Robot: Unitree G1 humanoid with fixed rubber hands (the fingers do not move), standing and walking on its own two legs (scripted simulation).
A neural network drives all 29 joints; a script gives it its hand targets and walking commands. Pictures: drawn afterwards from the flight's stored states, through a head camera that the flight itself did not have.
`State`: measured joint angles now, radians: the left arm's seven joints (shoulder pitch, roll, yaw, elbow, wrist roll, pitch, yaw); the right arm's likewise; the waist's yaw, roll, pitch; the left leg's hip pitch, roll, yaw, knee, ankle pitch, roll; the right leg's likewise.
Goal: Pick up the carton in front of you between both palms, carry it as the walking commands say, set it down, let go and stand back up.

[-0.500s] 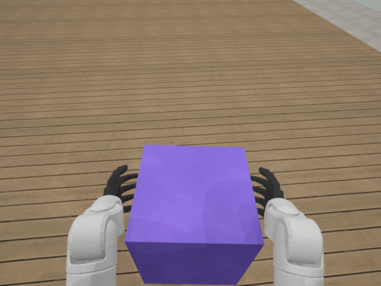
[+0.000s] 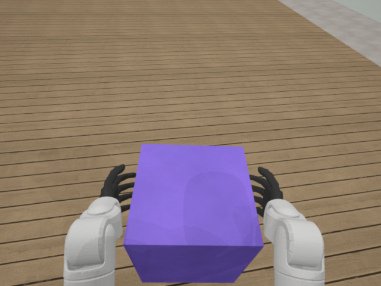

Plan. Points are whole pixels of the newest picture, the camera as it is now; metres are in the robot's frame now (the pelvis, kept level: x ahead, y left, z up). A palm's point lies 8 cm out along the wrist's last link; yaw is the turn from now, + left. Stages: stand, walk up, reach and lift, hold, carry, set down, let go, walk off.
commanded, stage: carry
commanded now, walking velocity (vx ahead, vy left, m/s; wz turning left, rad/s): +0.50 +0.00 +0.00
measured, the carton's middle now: (190, 217) +0.28 +0.00 +0.01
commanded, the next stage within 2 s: none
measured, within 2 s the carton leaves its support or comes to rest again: neither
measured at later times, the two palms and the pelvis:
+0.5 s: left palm (137, 97) +0.60 +0.15 +0.10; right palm (240, 99) +0.61 -0.15 +0.09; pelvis +0.34 -0.01 +0.00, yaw +2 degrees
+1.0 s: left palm (147, 48) +0.95 +0.16 +0.09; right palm (222, 51) +0.95 -0.14 +0.09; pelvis +0.69 +0.01 -0.01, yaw +1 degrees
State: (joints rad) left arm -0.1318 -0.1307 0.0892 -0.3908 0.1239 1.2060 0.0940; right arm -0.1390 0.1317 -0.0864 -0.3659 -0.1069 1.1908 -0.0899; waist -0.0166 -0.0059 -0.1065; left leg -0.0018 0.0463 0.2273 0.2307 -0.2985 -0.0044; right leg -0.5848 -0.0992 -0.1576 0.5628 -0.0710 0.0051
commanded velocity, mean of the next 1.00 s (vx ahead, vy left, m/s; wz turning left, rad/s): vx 0.50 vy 0.00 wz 0.00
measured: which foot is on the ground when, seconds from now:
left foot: down 0.00-0.08, up 0.10-0.54, down 0.56-1.00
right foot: up 0.00-0.06, down 0.08-0.58, up 0.60-1.00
